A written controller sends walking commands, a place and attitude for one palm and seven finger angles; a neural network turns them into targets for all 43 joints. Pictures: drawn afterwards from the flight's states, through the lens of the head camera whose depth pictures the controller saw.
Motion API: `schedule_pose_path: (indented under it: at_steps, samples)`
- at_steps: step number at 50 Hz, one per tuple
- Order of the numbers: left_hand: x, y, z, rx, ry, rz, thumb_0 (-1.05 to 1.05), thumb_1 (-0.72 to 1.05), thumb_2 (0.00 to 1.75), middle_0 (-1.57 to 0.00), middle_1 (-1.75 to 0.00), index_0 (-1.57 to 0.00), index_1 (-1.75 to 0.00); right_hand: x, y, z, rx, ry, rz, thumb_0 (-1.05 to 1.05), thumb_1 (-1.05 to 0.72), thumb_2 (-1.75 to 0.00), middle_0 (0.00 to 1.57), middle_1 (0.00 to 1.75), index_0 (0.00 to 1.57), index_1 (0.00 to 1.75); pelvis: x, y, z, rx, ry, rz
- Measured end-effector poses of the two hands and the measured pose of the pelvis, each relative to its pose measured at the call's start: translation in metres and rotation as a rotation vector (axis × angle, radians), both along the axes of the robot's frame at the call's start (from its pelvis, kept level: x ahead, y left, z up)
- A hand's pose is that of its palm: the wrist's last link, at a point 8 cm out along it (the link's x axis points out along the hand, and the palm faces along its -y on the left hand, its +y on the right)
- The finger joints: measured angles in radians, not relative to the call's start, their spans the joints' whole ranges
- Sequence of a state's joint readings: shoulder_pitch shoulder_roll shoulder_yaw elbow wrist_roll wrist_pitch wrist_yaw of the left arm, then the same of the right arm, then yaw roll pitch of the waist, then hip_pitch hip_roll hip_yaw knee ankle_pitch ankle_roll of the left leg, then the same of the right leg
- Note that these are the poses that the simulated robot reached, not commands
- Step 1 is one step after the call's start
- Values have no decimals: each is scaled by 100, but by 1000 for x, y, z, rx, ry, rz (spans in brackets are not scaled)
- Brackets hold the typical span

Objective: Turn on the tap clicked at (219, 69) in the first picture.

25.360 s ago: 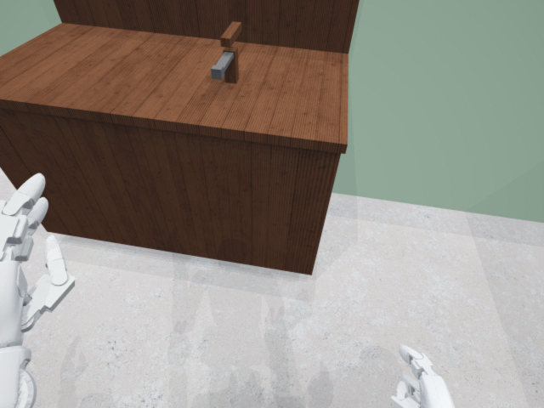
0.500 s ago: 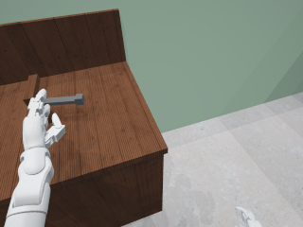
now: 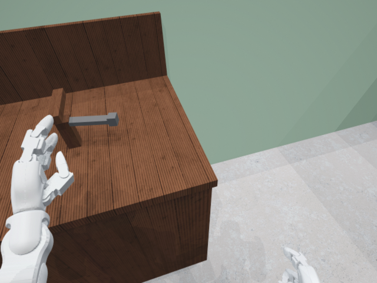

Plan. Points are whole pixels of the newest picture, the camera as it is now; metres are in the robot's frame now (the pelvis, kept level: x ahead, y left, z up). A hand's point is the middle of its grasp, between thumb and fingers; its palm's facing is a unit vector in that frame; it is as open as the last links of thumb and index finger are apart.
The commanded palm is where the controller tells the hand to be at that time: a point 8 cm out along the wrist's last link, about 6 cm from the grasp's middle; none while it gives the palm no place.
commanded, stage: draw the hand back beside the body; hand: left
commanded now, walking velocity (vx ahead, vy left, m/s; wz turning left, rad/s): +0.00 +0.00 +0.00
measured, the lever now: (113, 119) +0.51 +0.28 +0.07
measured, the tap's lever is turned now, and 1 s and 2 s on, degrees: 76 76 76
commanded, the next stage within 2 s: step back with the hand held close in 0.54 s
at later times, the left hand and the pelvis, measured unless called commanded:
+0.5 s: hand (63, 192) +0.21 +0.24 +0.15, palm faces +0.44 -0.83 -0.33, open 7.5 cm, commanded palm +0.17 +0.28 +0.17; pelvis +0.01 +0.00 +0.00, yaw +1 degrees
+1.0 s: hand (67, 201) +0.20 +0.23 +0.14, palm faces +0.31 -0.84 -0.45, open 7.4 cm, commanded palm +0.15 +0.28 +0.17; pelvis -0.01 +0.00 -0.01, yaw -1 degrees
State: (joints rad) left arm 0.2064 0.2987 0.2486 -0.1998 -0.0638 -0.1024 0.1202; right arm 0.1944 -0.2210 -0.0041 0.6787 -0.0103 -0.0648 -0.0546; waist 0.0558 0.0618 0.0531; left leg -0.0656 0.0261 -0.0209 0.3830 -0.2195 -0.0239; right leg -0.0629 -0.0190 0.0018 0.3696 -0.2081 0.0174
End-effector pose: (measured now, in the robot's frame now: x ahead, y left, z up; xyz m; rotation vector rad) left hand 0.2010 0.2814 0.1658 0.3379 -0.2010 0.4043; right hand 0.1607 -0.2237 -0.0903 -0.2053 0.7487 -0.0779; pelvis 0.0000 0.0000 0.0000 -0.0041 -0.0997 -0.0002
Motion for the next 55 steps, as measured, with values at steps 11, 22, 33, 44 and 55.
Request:
schedule_pose_path:
  at_steps: [11, 22, 33, 44, 55]
  samples:
    - [-20, -7, -4, 28, 29, -16, 2, 89, 90, -21, -29, -20, -29, 15, 0, 8, -1, -55, 1, 1, -91, -90, 21, 30, 20, 30, 5, -1, -1, 0, 7, -1]
    - [-36, -3, 2, 57, 30, 38, 2, 89, 90, -21, -30, -20, -30, 32, 3, 8, 2, -79, 30, 1, -91, -90, 21, 30, 20, 30, 10, -3, -2, -2, 14, 12]
    - [-23, -12, 2, 53, 37, 10, 2, 89, 90, -21, -30, -20, -30, 34, 2, 6, 10, -79, 24, 1, -91, -90, 21, 30, 20, 30, 16, -6, -3, 2, 22, 10]
    - [-18, -5, 6, 136, 74, -28, 2, 89, 90, -21, -30, -20, -30, 19, -9, 4, -1, -37, -53, 1, -91, -90, 21, 30, 20, 30, 2, 2, -4, -2, 85, -14]
    - [-61, -3, 5, 167, 77, -45, 2, 89, 89, -22, -30, -21, -30, -22, -8, 4, -19, -21, -81, 1, -91, -90, 21, 30, 20, 30, -35, 4, -8, 3, 93, -13]
